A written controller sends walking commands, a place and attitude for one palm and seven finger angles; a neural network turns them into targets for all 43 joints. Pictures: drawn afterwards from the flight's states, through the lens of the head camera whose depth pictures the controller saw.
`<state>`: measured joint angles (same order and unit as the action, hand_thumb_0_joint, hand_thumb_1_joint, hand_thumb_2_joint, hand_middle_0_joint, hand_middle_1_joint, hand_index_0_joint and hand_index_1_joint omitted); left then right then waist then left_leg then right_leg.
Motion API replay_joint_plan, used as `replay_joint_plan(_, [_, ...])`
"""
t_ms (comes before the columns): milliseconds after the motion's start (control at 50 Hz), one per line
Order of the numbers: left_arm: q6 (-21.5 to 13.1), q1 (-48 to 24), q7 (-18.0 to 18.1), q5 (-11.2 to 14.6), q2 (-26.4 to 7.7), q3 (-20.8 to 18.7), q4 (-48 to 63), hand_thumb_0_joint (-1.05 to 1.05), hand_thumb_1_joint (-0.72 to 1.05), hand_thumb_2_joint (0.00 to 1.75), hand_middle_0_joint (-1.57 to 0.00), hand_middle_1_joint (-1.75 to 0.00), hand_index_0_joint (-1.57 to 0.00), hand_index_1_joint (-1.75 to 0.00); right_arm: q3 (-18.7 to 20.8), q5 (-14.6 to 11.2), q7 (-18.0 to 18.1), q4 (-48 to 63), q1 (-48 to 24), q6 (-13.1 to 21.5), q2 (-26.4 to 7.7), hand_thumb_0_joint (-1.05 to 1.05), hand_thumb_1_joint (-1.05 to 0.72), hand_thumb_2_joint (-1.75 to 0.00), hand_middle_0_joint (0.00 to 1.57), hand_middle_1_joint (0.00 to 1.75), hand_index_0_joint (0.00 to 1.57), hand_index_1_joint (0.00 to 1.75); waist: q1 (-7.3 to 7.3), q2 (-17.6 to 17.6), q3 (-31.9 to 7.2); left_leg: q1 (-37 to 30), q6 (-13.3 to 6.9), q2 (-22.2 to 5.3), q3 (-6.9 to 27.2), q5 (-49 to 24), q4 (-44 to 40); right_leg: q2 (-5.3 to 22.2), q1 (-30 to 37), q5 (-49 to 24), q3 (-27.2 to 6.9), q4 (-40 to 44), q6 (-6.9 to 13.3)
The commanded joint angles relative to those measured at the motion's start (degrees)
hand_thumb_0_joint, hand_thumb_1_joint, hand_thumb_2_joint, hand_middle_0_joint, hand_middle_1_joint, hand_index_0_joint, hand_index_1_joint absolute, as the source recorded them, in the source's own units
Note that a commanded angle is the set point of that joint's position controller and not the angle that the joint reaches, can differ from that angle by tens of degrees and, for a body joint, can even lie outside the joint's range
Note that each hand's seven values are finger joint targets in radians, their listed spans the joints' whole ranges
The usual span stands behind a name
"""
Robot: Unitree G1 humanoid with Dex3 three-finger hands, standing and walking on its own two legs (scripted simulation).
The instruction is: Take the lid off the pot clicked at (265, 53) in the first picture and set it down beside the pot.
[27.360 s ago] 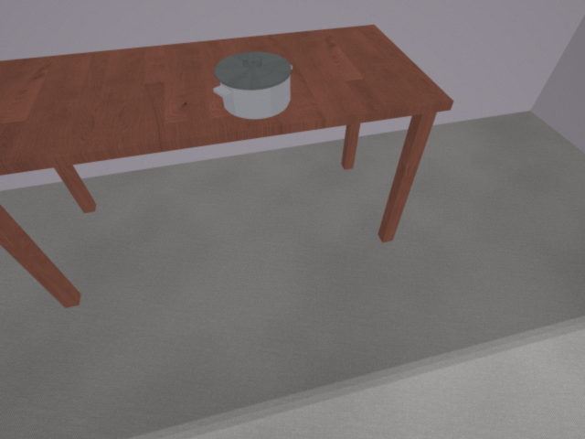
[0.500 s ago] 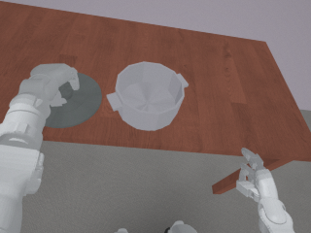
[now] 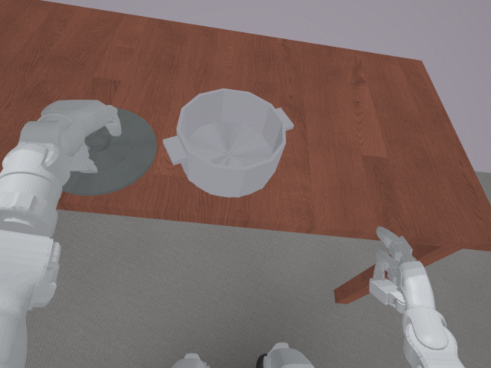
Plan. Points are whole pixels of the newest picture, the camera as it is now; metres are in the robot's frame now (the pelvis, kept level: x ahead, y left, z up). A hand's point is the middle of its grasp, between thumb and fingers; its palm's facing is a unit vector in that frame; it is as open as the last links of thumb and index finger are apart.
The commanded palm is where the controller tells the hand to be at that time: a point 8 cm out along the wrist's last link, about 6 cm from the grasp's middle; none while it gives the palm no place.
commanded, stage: open the fingers wide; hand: left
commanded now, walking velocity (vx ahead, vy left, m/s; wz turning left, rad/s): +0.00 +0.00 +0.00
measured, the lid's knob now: (95, 138) +0.51 +0.26 +0.01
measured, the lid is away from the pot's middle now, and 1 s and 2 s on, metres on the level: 0.25 0.24 0.24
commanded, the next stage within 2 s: raise the empty hand in 0.20 s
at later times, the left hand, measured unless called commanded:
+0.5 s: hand (89, 143) +0.47 +0.25 +0.05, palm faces -0.42 -0.08 -0.91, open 11.0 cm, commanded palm +0.52 +0.25 +0.12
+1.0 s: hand (79, 112) +0.48 +0.26 +0.10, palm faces -0.40 -0.07 -0.91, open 11.0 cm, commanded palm +0.52 +0.25 +0.17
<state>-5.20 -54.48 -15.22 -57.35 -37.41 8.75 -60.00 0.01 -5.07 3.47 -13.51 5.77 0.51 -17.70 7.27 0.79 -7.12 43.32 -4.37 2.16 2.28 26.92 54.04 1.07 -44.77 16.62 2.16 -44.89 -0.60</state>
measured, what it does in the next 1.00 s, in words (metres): stands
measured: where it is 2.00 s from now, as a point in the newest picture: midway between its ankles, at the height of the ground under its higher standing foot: outside the picture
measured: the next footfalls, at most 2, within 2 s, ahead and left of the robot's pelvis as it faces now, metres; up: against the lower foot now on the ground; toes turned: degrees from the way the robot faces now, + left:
none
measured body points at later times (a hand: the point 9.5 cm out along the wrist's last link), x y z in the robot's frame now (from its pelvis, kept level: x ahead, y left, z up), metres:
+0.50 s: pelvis +0.00 -0.01 +0.00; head +0.08 +0.04 +0.44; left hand +0.48 +0.26 +0.10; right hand +0.24 -0.27 +0.01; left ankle -0.02 +0.06 -0.69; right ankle +0.05 -0.17 -0.69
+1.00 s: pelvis +0.01 +0.00 +0.02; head +0.08 +0.03 +0.46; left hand +0.50 +0.26 +0.16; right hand +0.24 -0.27 +0.02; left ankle -0.02 +0.06 -0.69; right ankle +0.05 -0.17 -0.69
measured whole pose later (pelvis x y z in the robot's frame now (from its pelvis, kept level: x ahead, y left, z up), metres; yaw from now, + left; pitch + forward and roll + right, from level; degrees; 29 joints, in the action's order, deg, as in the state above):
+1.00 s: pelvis +0.01 +0.00 +0.02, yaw +0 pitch +13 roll -3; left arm -4.3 -56.5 -19.7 -55.8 -38.4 8.2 -57.8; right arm -0.4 -6.0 3.9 -15.9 7.1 0.8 -17.6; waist 6.4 0.0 -6.0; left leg 34.3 -4.1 2.5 1.7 24.5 45.7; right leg 1.4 -36.6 14.9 1.3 -38.2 -1.2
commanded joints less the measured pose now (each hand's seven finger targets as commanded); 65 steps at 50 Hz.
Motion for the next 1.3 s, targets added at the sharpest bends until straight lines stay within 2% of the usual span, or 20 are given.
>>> replay_joint_plan(0, [-1.3, -26.7, 1.4, 1.1, -11.2, -4.1, 10.8, 0.00, -0.09, 0.81, -0.42, -0.72, -0.42, -0.72, 0.8, 0.9, 0.2, -11.1, 13.1, -8.9, -8.0, 0.00, -0.90, -0.90, 0.20, 0.30, 0.20, 0.30, 0.53, -14.2, -16.8, -22.0, 4.3, -3.2, 4.1, -30.3, -8.1, -2.6, -0.6, -5.3, 2.7, 2.0, 3.0])
replay_joint_plan(40, [-1.8, -28.4, 1.3, 1.3, -11.4, -4.1, 13.8, 0.00, -0.09, 0.80, -0.42, -0.73, -0.42, -0.73, 1.0, 1.0, 0.2, -11.0, 13.1, -8.9, -7.8, 0.00, -0.90, -0.90, 0.20, 0.30, 0.20, 0.30, 0.02, -18.1, -18.8, -24.4, 5.0, -3.1, 4.4, -33.3, -8.2, -2.6, -0.8, -5.7, 2.6, 1.8, 3.2])
replay_joint_plan(100, [-1.4, -25.7, 1.3, 1.4, -10.4, -3.2, 10.2, 0.00, -0.08, 0.79, -0.41, -0.74, -0.41, -0.74, 0.5, 0.7, 0.4, -11.0, 12.8, -9.0, -7.8, 0.00, -0.90, -0.90, 0.20, 0.30, 0.20, 0.30, 0.54, -13.6, -16.0, -19.7, 3.9, -2.7, 2.9, -29.0, -8.0, -2.8, 0.3, -5.6, 2.5, 1.8, 2.9])
replay_joint_plan(440, [-1.3, -29.3, 1.5, 1.9, -14.6, -6.0, 17.1, 0.00, -0.07, 0.77, -0.40, -0.75, -0.40, -0.75, 0.7, 0.5, 0.6, -11.1, 13.1, -8.5, -7.3, 0.00, -0.90, -0.90, 0.20, 0.30, 0.20, 0.30, -0.71, -18.7, -20.9, -26.7, 5.3, -3.0, 3.4, -36.3, -9.3, -2.6, 2.9, -8.6, 2.4, 2.9, 3.1])
replay_joint_plan(500, [-0.1, -27.1, 1.7, 1.4, -12.7, -4.6, 12.0, 0.00, -0.07, 0.77, -0.40, -0.75, -0.40, -0.75, 0.3, 0.2, 0.5, -11.3, 12.8, -8.5, -7.2, 0.00, -0.90, -0.90, 0.20, 0.30, 0.20, 0.30, -0.38, -14.8, -16.3, -23.0, 4.7, -2.7, 2.8, -32.2, -10.2, -2.7, 3.7, -7.8, 2.4, 3.8, 3.0])
replay_joint_plan(560, [0.2, -28.4, 1.1, 1.4, -12.9, -4.5, 13.0, 0.00, -0.07, 0.77, -0.40, -0.75, -0.40, -0.75, 0.4, 0.3, 0.4, -11.4, 12.6, -8.3, -7.3, 0.00, -0.90, -0.90, 0.20, 0.30, 0.20, 0.30, -0.69, -15.9, -17.1, -24.0, 4.6, -2.4, 2.5, -32.2, -11.1, -2.4, 5.3, -8.5, 2.2, 4.5, 3.2])
replay_joint_plan(620, [0.4, -27.3, 0.2, 1.8, -12.4, -4.0, 10.4, 0.00, -0.07, 0.77, -0.40, -0.75, -0.40, -0.75, 0.3, 0.0, 0.5, -11.5, 12.8, -8.3, -7.6, 0.00, -0.90, -0.90, 0.20, 0.30, 0.20, 0.30, -0.43, -12.6, -15.2, -22.8, 4.3, -2.5, 2.8, -30.8, -11.8, -2.3, 5.6, -8.2, 2.4, 4.9, 3.1])
replay_joint_plan(660, [0.5, -28.9, -0.3, 1.5, -12.6, -4.0, 11.7, 0.00, -0.07, 0.77, -0.40, -0.75, -0.40, -0.75, 0.5, 0.1, 0.5, -11.3, 12.6, -8.2, -7.4, 0.00, -0.90, -0.90, 0.20, 0.30, 0.20, 0.30, -0.63, -14.9, -16.1, -24.1, 4.4, -2.3, 2.8, -31.2, -12.1, -2.3, 6.1, -8.2, 2.1, 5.3, 3.1])
replay_joint_plan(700, [0.4, -28.7, -0.6, 1.4, -14.1, -4.8, 11.2, 0.00, -0.07, 0.77, -0.40, -0.75, -0.40, -0.75, 0.2, 0.0, 0.6, -11.4, 12.5, -8.2, -7.6, 0.00, -0.90, -0.90, 0.20, 0.30, 0.20, 0.30, -0.66, -12.9, -15.6, -23.7, 4.3, -2.5, 2.8, -30.8, -12.5, -2.3, 7.2, -8.6, 2.1, 5.6, 3.1])
replay_joint_plan(760, [0.1, -30.3, -1.1, 1.7, -15.3, -5.8, 13.7, 0.00, -0.07, 0.77, -0.40, -0.75, -0.40, -0.75, 0.4, 0.1, 0.7, -11.3, 12.8, -8.0, -7.4, 0.00, -0.90, -0.90, 0.20, 0.30, 0.20, 0.30, -1.02, -14.4, -18.3, -26.0, 4.3, -2.3, 2.8, -33.6, -12.8, -2.1, 9.1, -10.2, 1.9, 6.1, 3.1])
replay_joint_plan(800, [0.3, -30.7, -1.3, 2.0, -13.7, -4.7, 13.8, 0.00, -0.07, 0.77, -0.40, -0.75, -0.40, -0.75, 0.5, 0.1, 0.7, -11.7, 12.8, -7.8, -7.2, 0.00, -0.90, -0.90, 0.20, 0.30, 0.20, 0.30, -0.78, -14.3, -17.5, -26.5, 4.3, -2.4, 2.4, -34.0, -13.2, -2.1, 9.0, -10.7, 2.0, 6.8, 3.0])
replay_joint_plan(860, [0.2, -29.8, -1.7, 1.8, -16.5, -6.5, 12.7, 0.00, -0.07, 0.77, -0.40, -0.75, -0.40, -0.75, 0.3, 0.1, 0.8, -11.5, 12.5, -7.8, -7.3, 0.00, -0.90, -0.90, 0.20, 0.30, 0.20, 0.30, -1.16, -13.8, -17.1, -26.0, 4.2, -2.2, 2.0, -34.6, -13.6, -2.0, 11.1, -11.9, 1.7, 7.4, 3.1])
replay_joint_plan(880, [0.5, -29.3, -1.9, 1.9, -14.4, -4.7, 11.3, 0.00, -0.07, 0.77, -0.40, -0.75, -0.40, -0.75, 0.1, 0.0, 0.8, -11.6, 12.5, -7.9, -7.2, 0.00, -0.90, -0.90, 0.20, 0.30, 0.20, 0.30, -0.77, -12.8, -15.7, -25.3, 4.2, -2.2, 2.1, -33.6, -14.0, -2.1, 10.9, -11.5, 1.9, 7.6, 3.0])
replay_joint_plan(920, [0.6, -31.6, -2.4, 2.2, -12.5, -3.4, 12.9, 0.00, -0.07, 0.77, -0.40, -0.75, -0.40, -0.75, 0.6, 0.1, 0.6, -12.2, 12.7, -7.9, -7.5, 0.00, -0.90, -0.90, 0.20, 0.30, 0.20, 0.30, -0.49, -14.3, -15.2, -27.3, 4.5, -2.7, 3.0, -34.6, -14.6, -1.8, 9.1, -10.8, 2.1, 8.0, 3.2])
replay_joint_plan(960, [0.5, -32.8, -2.7, 2.1, -14.4, -5.5, 15.9, 0.00, -0.07, 0.77, -0.40, -0.75, -0.40, -0.75, 0.9, 0.4, 0.3, -11.9, 13.0, -7.7, -7.2, 0.00, -0.90, -0.90, 0.20, 0.30, 0.20, 0.30, -1.17, -17.0, -18.7, -31.3, 5.0, -2.6, 3.4, -38.7, -14.5, -1.9, 10.4, -12.0, 2.0, 8.4, 3.2])
replay_joint_plan(1060, [1.0, -30.6, -3.6, 2.1, -14.0, -4.7, 10.8, 0.00, -0.07, 0.77, -0.40, -0.75, -0.40, -0.75, 0.5, 0.1, 0.2, -12.5, 12.4, -7.9, -7.4, 0.00, -0.90, -0.90, 0.20, 0.30, 0.20, 0.30, -0.77, -11.3, -14.1, -27.1, 4.1, -2.4, 2.3, -34.5, -15.8, -1.9, 12.5, -12.2, 1.8, 9.8, 3.0])
replay_joint_plan(1120, [0.7, -33.1, -4.1, 2.1, -14.2, -4.1, 13.8, 0.00, -0.07, 0.77, -0.40, -0.75, -0.40, -0.75, 0.6, 0.3, 0.3, -12.4, 12.3, -7.6, -7.6, 0.00, -0.90, -0.90, 0.20, 0.30, 0.20, 0.30, -1.03, -15.0, -14.9, -28.6, 4.3, -2.0, 2.2, -35.4, -16.6, -1.5, 13.4, -13.0, 1.7, 10.3, 3.4])
replay_joint_plan(1160, [0.5, -33.3, -4.1, 1.8, -17.8, -7.7, 16.1, 0.00, -0.07, 0.77, -0.40, -0.75, -0.40, -0.75, 0.7, 0.4, 0.2, -11.8, 12.3, -7.5, -7.2, 0.00, -0.90, -0.90, 0.20, 0.30, 0.20, 0.30, -2.07, -14.7, -18.7, -31.3, 4.7, -1.9, 2.8, -40.4, -16.5, -1.7, 16.4, -15.4, 1.6, 10.4, 3.4])
replay_joint_plan(1240, [1.4, -34.7, -4.8, 2.5, -13.5, -4.3, 16.0, 0.00, -0.07, 0.77, -0.40, -0.75, -0.40, -0.75, 0.9, 0.4, -0.2, -12.5, 11.8, -7.8, -7.1, 0.00, -0.90, -0.90, 0.20, 0.30, 0.20, 0.30, -1.15, -13.9, -16.3, -32.5, 4.9, -2.7, 3.0, -41.3, -17.8, -1.6, 15.5, -15.3, 1.8, 11.9, 3.0])
replay_joint_plan(1280, [1.5, -33.1, -5.0, 2.5, -14.5, -5.8, 16.4, 0.00, -0.07, 0.77, -0.40, -0.75, -0.40, -0.75, 1.1, 0.6, -0.4, -12.1, 12.0, -7.6, -6.9, 0.00, -0.90, -0.90, 0.20, 0.30, 0.20, 0.30, -1.90, -14.4, -17.9, -34.2, 5.0, -2.3, 3.2, -42.9, -18.0, -1.7, 16.7, -15.7, 1.8, 12.2, 3.2])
